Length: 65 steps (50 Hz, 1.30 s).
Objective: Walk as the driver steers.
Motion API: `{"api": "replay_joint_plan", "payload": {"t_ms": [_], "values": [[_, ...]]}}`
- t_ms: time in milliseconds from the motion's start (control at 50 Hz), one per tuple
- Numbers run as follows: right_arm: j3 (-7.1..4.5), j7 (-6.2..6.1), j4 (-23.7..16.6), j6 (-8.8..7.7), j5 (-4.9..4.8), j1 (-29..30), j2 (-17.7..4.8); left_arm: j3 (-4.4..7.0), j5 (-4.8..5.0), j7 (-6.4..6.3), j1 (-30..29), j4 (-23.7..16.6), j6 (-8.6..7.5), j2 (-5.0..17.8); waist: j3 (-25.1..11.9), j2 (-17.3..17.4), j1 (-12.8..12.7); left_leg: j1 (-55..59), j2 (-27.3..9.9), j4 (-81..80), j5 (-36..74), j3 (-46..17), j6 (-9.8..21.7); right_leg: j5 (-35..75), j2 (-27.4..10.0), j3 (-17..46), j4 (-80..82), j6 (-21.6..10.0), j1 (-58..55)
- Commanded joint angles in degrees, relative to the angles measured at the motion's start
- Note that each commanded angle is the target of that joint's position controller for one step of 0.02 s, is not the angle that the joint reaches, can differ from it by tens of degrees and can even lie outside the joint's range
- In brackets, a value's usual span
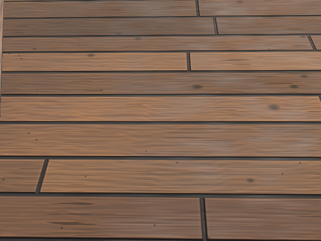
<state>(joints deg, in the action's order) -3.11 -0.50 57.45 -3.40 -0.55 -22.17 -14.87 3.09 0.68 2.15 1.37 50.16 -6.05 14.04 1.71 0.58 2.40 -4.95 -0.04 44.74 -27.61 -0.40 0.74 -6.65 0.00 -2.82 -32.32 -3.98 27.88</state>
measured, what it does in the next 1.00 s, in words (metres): walks ahead, turning left: left foot, then right foot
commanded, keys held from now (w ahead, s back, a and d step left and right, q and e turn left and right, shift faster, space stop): w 0.12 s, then w+q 0.88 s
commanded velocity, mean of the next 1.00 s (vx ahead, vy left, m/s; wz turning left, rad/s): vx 0.50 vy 0.00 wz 0.39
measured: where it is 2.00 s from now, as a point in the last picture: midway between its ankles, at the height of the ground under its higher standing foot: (102, 156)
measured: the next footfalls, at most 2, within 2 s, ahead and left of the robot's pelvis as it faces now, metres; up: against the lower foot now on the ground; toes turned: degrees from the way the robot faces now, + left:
left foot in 0.52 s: +0.44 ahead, +0.15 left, +0.00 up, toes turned +13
right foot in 1.00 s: +0.77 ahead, +0.04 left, +0.00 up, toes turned +29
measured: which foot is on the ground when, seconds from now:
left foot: up 0.00-0.50, down 0.52-1.00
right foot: down 0.00-0.50, up 0.52-0.98, down 1.00-1.00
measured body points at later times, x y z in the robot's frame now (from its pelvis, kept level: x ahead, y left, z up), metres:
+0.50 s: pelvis +0.28 +0.03 +0.00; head +0.31 +0.04 +0.45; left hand +0.23 +0.30 -0.14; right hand +0.51 -0.17 -0.10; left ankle +0.40 +0.15 -0.72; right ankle +0.11 -0.10 -0.72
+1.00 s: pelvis +0.57 +0.08 +0.00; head +0.59 +0.10 +0.45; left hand +0.68 +0.40 -0.07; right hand +0.71 -0.18 -0.11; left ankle +0.40 +0.14 -0.72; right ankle +0.73 +0.03 -0.72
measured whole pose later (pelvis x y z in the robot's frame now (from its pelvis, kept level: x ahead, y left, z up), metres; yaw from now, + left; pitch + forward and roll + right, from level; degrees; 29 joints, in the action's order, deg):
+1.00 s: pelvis +0.57 +0.08 +0.00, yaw +26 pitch +3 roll +0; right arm -5.1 -1.1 45.4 -2.2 -1.1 -22.6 -16.6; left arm 2.8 0.0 1.1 0.0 43.5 -7.5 15.5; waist -0.2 -1.1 4.5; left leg -4.5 5.7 28.7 -25.6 -12.5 3.0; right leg -2.0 0.5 3.2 -25.4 -0.4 26.4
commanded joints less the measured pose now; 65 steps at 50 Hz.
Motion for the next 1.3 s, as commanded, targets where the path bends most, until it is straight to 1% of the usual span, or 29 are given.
{"api": "replay_joint_plan", "payload": {"t_ms": [20,40,60,100,140,280,380,420,460,500,520,540,560,580,600,620,640,700,740,820,920,980,1000,1020,1040,1060,1100,1180,1300], "values": [[-0.85,0.64,-5.67,-3.74,-2.22,1.66,-7.37,2.56,0.32,-0.69,18.25,2.73,0.17,9.77,-13.22,-10.14,-8.7,-39.55,-1.04,32.27,-1.48,-6.12,2.14,-10.76,-19.89,35.23,15.39,-12.6,-44.09],[-0.9,0.28,-6.42,-4.07,-2.18,4.95,-7.64,2.0,-0.09,-0.77,13.53,1.5,0.03,8.14,-9.03,-5.25,-6.96,-37.69,-4.34,29.65,4.12,-4.49,2.41,-5.24,-17.79,28.14,16.62,-10.87,-35.74],[-1.34,-0.1,-6.63,-3.85,-1.23,6.7,-7.34,1.5,-0.6,-0.61,10.48,1.09,-0.1,6.48,-5.39,-3.24,-5.32,-35.19,-6.19,25.78,7.52,-3.74,2.11,0.16,-15.84,23.18,18.32,-10.01,-28.11],[-1.51,-0.24,-6.27,-2.4,-0.63,4.49,-5.06,0.96,-1.29,-0.36,9.49,1.65,-0.4,4.92,-4.27,-4.68,-2.36,-29.01,-8.17,21.66,10.69,-4.04,1.9,3.74,-13.65,18.24,21.57,-9.38,-21.03],[-1.32,-0.31,-6.36,-1.23,-0.63,4.27,-3.25,1.33,-1.0,-0.69,10.71,2.65,-0.68,6.51,-2.65,-4.38,-1.42,-29.23,-8.93,17.99,12.3,-3.45,1.08,6.1,-13.57,14.48,24.13,-10.1,-18.35],[-1.14,0.69,-10.07,-0.84,-0.69,15.54,-2.68,1.67,-1.15,-2.6,13.95,4.23,-0.63,8.51,0.99,-3.4,-4.42,-33.03,-6.87,-1.91,32.82,-2.51,0.59,9.21,-11.2,1.75,27.41,-6.38,-20.37],[-0.32,2.33,-14.0,-0.82,-0.76,23.39,-1.77,1.78,-0.6,-2.86,18.54,6.17,0.54,9.04,3.6,-2.35,-7.27,-36.13,-5.37,-9.54,32.14,0.01,2.0,12.56,-14.11,-2.24,25.11,-5.36,-30.39],[-0.35,3.21,-15.74,-0.81,-0.78,24.8,-2.12,2.05,-0.34,-3.04,18.78,6.27,1.52,9.71,3.78,-2.77,-6.95,-36.86,-4.48,-10.78,27.07,1.57,3.14,18.81,-15.67,-3.27,21.65,-4.58,-34.71],[-1.09,3.93,-16.67,-0.7,-0.72,22.71,-3.75,2.55,-0.13,-3.51,16.95,5.32,2.37,11.42,1.19,-4.77,-4.6,-31.27,-1.6,-10.8,21.13,4.91,4.94,36.94,-16.09,-5.15,14.79,-3.27,-36.4],[-3.39,3.92,-14.43,-0.4,-0.8,10.56,-7.54,2.74,-0.17,-4.17,15.1,4.17,3.42,12.22,-6.04,-5.35,2.34,-14.53,3.09,-12.99,20.42,7.53,7.81,49.91,-14.16,-7.77,-2.46,-1.06,-33.32],[-5.42,2.98,-12.35,-0.07,-0.79,0.73,-11.96,2.32,-0.53,-4.42,15.11,2.97,3.24,11.62,-11.48,-1.58,6.6,3.0,-0.48,-14.58,21.73,-0.75,10.91,38.33,-11.92,-8.07,-18.19,1.2,-21.01],[-6.67,2.28,-11.93,-0.01,-0.99,-1.98,-18.16,-0.43,-2.29,-3.14,20.42,0.27,1.46,3.12,-17.68,13.04,1.92,25.41,-15.73,-17.53,16.36,-31.21,21.65,-9.72,-0.62,-5.91,-40.3,5.01,5.86],[-5.28,2.18,-12.84,-0.3,-0.58,-3.56,-14.46,-0.16,-0.48,-2.04,16.97,-0.36,-1.34,6.07,-24.18,10.19,3.85,30.84,-20.36,-26.75,11.74,-47.69,24.8,-26.27,2.86,6.51,-48.75,4.42,14.88],[-4.37,1.98,-12.86,-0.62,0.01,-1.41,-11.1,0.85,1.71,-1.38,11.0,-2.1,-2.94,9.38,-16.64,7.56,4.9,26.36,-17.88,-27.35,14.13,-38.56,20.98,-21.94,-0.9,8.72,-48.95,2.69,20.2],[-3.84,1.89,-13.76,-0.93,-0.15,2.55,-9.21,0.65,1.68,-1.47,8.89,-2.78,-3.58,9.04,-11.53,2.54,2.93,17.77,-15.37,-27.58,18.36,-30.67,18.68,-16.88,-3.63,8.2,-44.31,1.92,18.9],[-3.29,1.96,-14.89,-0.99,-0.09,6.74,-7.61,1.03,0.39,-1.91,8.32,-2.39,-3.42,8.87,-7.41,-1.2,0.37,8.3,-13.2,-28.65,24.17,-25.08,17.21,-14.29,-5.45,7.68,-38.64,2.33,15.07],[-2.75,1.84,-15.91,-1.06,0.41,9.18,-6.38,1.61,-0.32,-2.18,9.15,-2.3,-2.61,9.34,-5.81,-0.76,-1.82,1.85,-11.63,-30.11,28.27,-21.75,16.56,-12.72,-6.78,7.85,-35.16,2.83,10.48],[-3.07,1.16,-16.58,-1.17,0.11,9.3,-8.15,1.65,-1.35,-2.5,9.71,-3.41,-0.45,7.22,-3.87,0.78,-3.85,-6.95,-9.59,-32.77,32.93,-17.52,16.86,-9.73,-6.69,6.49,-26.97,5.52,6.35],[-3.6,0.34,-16.37,-1.17,-0.16,7.38,-9.91,1.38,-1.68,-2.78,5.31,-5.23,-0.02,6.31,-2.36,1.25,-2.8,-9.14,-8.03,-33.38,33.04,-15.15,15.95,-2.83,-5.56,5.72,-18.63,7.01,7.03],[-3.79,-0.29,-15.67,-0.57,-0.56,4.04,-10.14,0.66,-1.06,-2.2,-2.8,-8.03,-0.42,4.77,-1.39,3.6,0.55,-11.31,-4.77,-32.18,25.84,-13.0,12.03,11.77,-1.76,5.08,-1.86,7.13,1.85],[-3.72,-0.68,-14.68,0.2,-0.91,1.17,-9.39,1.39,-0.22,-1.24,-5.64,-10.45,-1.42,7.92,-1.67,5.19,0.96,-3.92,-7.78,-25.8,21.91,-20.41,10.63,8.33,-0.58,7.6,5.05,5.62,-0.19],[-3.28,-0.89,-15.84,0.73,-0.51,2.74,-8.1,2.71,-0.43,-1.27,2.86,-8.59,-2.45,10.42,-5.04,6.82,-3.89,-3.24,-5.77,-17.08,26.8,-22.16,8.4,3.64,-0.48,6.3,8.61,2.45,-12.28],[-2.15,-0.62,-17.05,0.52,-0.02,3.6,-5.25,3.56,-1.45,-1.63,10.83,-7.61,-2.71,12.98,-11.86,3.77,-7.69,-8.78,-2.58,-4.44,24.61,-18.57,6.38,2.59,-7.35,11.91,6.68,-0.88,-25.97],[-1.11,-0.58,-18.4,-0.03,-1.2,-3.3,-1.92,5.05,-2.28,-2.03,19.06,-6.16,-1.99,18.14,-21.13,-11.24,-6.84,-28.23,5.44,15.3,7.98,-10.12,1.69,-6.67,-20.75,33.94,8.54,-9.83,-48.22],[-1.19,-0.67,-18.56,-0.27,-1.74,-4.8,-5.15,4.39,-0.7,-1.62,19.69,-5.46,-1.41,14.95,-21.3,-17.88,-6.48,-38.64,3.16,25.9,-6.81,-9.54,0.95,-18.53,-25.36,48.05,13.51,-11.97,-50.22],[-2.41,-0.63,-18.33,-0.01,-1.8,-0.62,-9.91,3.11,-0.31,-1.71,16.61,-6.77,-1.04,10.28,-13.11,-10.71,-7.49,-41.92,0.14,30.03,-2.43,-10.21,0.68,-22.34,-23.04,41.01,14.85,-9.36,-43.25],[-2.71,-0.54,-19.93,0.53,-0.64,5.71,-9.52,2.07,-1.05,-1.87,11.2,-7.2,-0.14,7.53,-3.89,-4.89,-5.96,-39.62,-3.59,27.43,5.1,-7.29,0.34,-11.52,-18.27,26.78,17.21,-6.54,-28.95],[-2.32,0.23,-21.35,1.83,-1.13,5.89,-5.35,2.12,-1.06,-1.86,9.69,-5.91,-0.76,7.56,-1.01,-6.56,-3.27,-35.18,-7.07,21.13,10.13,-5.51,0.12,-0.68,-15.24,13.92,22.65,-6.64,-20.32],[-1.63,1.43,-23.99,1.51,-0.88,12.53,-4.08,3.07,-0.8,-2.15,10.71,-4.59,-0.43,10.59,-0.24,-4.23,-4.7,-35.54,-7.01,4.95,25.56,-3.03,-0.43,10.24,-14.03,1.1,23.91,-5.85,-23.13]]}}
Over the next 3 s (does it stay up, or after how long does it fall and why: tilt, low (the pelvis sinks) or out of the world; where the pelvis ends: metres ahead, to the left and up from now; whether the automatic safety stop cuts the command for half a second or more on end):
stays up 0.87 0.26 0.02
